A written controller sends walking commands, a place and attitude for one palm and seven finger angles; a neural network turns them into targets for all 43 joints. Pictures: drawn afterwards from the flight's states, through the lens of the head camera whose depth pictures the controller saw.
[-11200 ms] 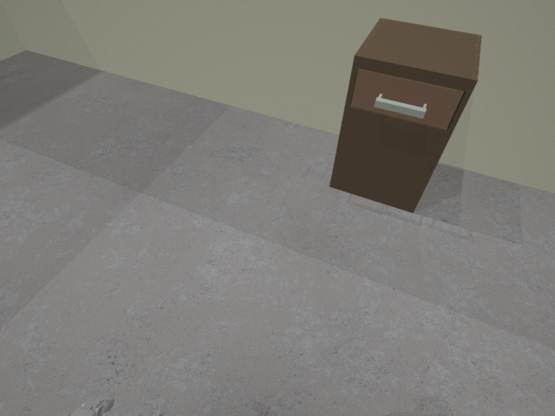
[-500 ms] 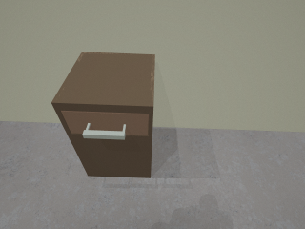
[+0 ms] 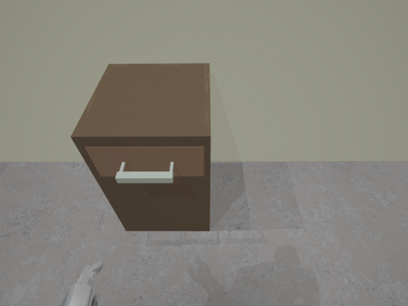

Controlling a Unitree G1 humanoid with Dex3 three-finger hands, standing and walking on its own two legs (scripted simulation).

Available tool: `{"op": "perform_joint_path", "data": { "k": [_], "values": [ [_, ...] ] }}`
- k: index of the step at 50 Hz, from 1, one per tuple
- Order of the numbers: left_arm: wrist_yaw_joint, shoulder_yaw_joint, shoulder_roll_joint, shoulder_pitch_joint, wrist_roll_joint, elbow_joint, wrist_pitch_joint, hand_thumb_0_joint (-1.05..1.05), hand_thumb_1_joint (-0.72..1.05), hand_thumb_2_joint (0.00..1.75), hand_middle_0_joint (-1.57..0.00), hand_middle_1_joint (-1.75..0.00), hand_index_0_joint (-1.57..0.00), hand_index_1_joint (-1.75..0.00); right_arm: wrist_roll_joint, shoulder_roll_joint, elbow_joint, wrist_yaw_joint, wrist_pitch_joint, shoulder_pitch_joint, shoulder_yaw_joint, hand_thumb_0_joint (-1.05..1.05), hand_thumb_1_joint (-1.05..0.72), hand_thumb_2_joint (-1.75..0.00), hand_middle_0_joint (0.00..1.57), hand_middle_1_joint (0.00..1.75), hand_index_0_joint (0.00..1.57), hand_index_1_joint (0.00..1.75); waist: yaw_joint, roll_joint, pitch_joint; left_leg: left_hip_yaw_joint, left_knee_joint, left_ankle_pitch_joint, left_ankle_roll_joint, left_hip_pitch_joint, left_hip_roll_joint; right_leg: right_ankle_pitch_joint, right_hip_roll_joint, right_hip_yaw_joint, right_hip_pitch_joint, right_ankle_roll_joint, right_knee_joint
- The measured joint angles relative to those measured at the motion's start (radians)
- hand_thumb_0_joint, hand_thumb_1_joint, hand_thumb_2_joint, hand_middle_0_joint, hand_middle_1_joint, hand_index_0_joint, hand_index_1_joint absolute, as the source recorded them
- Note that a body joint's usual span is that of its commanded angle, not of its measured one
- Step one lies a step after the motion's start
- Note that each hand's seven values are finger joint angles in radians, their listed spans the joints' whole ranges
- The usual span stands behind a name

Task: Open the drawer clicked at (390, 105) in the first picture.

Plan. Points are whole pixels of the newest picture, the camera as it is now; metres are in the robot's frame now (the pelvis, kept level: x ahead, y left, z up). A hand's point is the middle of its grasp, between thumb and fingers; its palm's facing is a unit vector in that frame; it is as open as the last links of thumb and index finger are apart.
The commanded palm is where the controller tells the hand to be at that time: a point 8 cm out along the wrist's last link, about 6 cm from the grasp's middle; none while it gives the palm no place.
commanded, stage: raise the hand with hooked fingers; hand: left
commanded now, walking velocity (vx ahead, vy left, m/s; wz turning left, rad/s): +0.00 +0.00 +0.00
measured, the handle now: (146, 171) +0.56 +0.23 -0.19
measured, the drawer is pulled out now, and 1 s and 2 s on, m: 0.00 0.00 0.00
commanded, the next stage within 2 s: move the hooked fingers above the handle in 1.74 s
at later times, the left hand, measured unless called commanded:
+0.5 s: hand (105, 263) +0.21 +0.20 -0.01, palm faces +0.13 -0.03 -0.99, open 10.0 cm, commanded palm +0.18 +0.20 +0.03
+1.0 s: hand (128, 200) +0.31 +0.17 +0.04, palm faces +0.13 -0.09 -0.99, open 12.9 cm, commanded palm +0.28 +0.17 +0.09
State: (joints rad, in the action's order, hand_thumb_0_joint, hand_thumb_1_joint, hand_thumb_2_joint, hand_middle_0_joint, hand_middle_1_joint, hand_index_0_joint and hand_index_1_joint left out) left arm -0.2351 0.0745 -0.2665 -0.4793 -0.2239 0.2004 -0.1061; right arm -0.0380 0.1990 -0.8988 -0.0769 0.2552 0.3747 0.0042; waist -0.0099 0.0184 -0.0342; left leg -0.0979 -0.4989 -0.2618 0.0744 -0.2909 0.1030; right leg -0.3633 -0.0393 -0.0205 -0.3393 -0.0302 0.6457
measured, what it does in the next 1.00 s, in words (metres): stands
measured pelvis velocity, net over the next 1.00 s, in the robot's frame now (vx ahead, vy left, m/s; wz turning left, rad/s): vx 0.02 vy -0.04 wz -0.13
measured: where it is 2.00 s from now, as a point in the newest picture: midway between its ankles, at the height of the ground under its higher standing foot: outside the picture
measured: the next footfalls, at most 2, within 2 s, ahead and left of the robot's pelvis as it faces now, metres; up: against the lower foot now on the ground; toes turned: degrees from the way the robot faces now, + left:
none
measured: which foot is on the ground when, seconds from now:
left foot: down 0.00-1.00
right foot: down 0.00-1.00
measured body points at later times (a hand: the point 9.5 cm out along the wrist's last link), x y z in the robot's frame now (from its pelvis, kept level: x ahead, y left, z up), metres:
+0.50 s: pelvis +0.01 -0.06 -0.04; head +0.05 -0.09 +0.40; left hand +0.19 +0.20 +0.04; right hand +0.30 -0.24 -0.11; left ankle +0.00 +0.07 -0.73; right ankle -0.01 -0.10 -0.73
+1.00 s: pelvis +0.02 -0.04 -0.01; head +0.05 -0.10 +0.43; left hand +0.30 +0.17 +0.09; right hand +0.16 -0.33 -0.13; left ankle +0.00 +0.10 -0.73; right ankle -0.01 -0.10 -0.73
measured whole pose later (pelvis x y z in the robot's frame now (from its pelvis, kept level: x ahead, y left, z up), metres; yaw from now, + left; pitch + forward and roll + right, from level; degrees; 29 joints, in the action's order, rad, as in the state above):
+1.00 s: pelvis +0.02 -0.04 -0.01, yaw -7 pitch +10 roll +3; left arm -0.39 -0.01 -0.37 -0.22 -0.94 0.01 -0.09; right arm 0.00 0.30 -0.65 0.00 -0.08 0.13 -0.08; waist 0.03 -0.06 -0.12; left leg 0.05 -0.66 -0.37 0.01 -0.45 0.06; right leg -0.39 0.10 0.07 -0.51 -0.09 0.73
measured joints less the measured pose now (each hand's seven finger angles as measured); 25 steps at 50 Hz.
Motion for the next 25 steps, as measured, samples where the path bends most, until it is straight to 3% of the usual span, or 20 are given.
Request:
{"op": "perform_joint_path", "data": {
  "k": [3,6,9,13,16,19,22,25],
  "values": [
    [-0.06,0.02,-0.009,0.085,-0.21,-0.12,0.005,0.03,0.85,0.86,-0.21,-0.35,-0.2,-0.36,0.036,0.066,0.1,0.022,-0.012,-0.073,-0.018,0.03,-0.93,-0.9,0.2,0.3,0.2,0.3,-0.024,-0.066,-0.035,0.007,-0.097,-0.042,0.002,-0.077,-0.018,-0.003,0.019,-0.008,-0.056,-0.006,0.043],
    [-0.119,0.015,-0.003,0.104,-0.439,-0.168,0.038,0.02,0.78,0.84,-0.21,-0.39,-0.2,-0.39,0.061,0.082,0.202,0.058,-0.101,-0.172,-0.034,0.02,-0.92,-0.9,0.2,0.3,0.2,0.3,-0.018,-0.09,-0.08,-0.022,-0.149,-0.073,-0.006,-0.134,-0.05,-0.01,0.051,0.019,-0.118,-0.015,0.077],
    [-0.138,0.02,0.01,0.061,-0.612,-0.172,0.086,0.01,0.71,0.81,-0.21,-0.43,-0.2,-0.43,0.06,0.064,0.295,0.094,-0.205,-0.247,-0.042,0.02,-0.92,-0.9,0.2,0.3,0.2,0.3,0.012,-0.053,-0.098,-0.049,-0.173,-0.091,-0.02,-0.164,-0.072,-0.021,0.073,0.044,-0.164,-0.03,0.111],
    [-0.167,0.037,0.002,-0.039,-0.772,-0.157,0.142,0.0,0.62,0.77,-0.22,-0.49,-0.22,-0.49,0.072,0.062,0.392,0.123,-0.288,-0.302,-0.04,0.02,-0.91,-0.9,0.19,0.3,0.2,0.3,0.07,0.011,-0.08,-0.037,-0.211,-0.109,-0.042,-0.202,-0.087,-0.042,0.086,0.03,-0.199,-0.053,0.146],
    [-0.215,0.017,-0.038,-0.092,-0.85,-0.148,0.164,0.0,0.54,0.74,-0.24,-0.53,-0.23,-0.54,0.094,0.07,0.427,0.122,-0.32,-0.326,-0.046,0.01,-0.91,-0.9,0.19,0.3,0.2,0.3,0.116,0.031,-0.085,-0.008,-0.263,-0.131,-0.055,-0.255,-0.095,-0.065,0.091,0.0,-0.236,-0.07,0.179],
    [-0.259,-0.024,-0.088,-0.078,-0.869,-0.165,0.184,0.0,0.45,0.71,-0.25,-0.58,-0.25,-0.58,0.11,0.073,0.418,0.109,-0.333,-0.354,-0.048,0.01,-0.91,-0.9,0.19,0.3,0.2,0.3,0.143,0.023,-0.102,0.028,-0.331,-0.161,-0.065,-0.312,-0.096,-0.099,0.089,-0.038,-0.273,-0.082,0.227],
    [-0.278,-0.065,-0.114,0.002,-0.851,-0.193,0.208,0.0,0.38,0.68,-0.26,-0.62,-0.26,-0.63,0.117,0.063,0.397,0.103,-0.327,-0.378,-0.038,0.01,-0.91,-0.9,0.19,0.3,0.2,0.3,0.147,-0.006,-0.118,0.058,-0.394,-0.19,-0.072,-0.357,-0.094,-0.131,0.085,-0.069,-0.302,-0.09,0.276],
    [-0.27,-0.079,-0.116,0.111,-0.831,-0.207,0.203,0.0,0.31,0.65,-0.27,-0.67,-0.27,-0.67,0.113,0.037,0.376,0.106,-0.326,-0.387,-0.017,0.01,-0.91,-0.9,0.19,0.3,0.2,0.3,0.13,-0.032,-0.12,0.072,-0.417,-0.202,-0.081,-0.37,-0.091,-0.148,0.082,-0.082,-0.31,-0.095,0.298]
  ]
}}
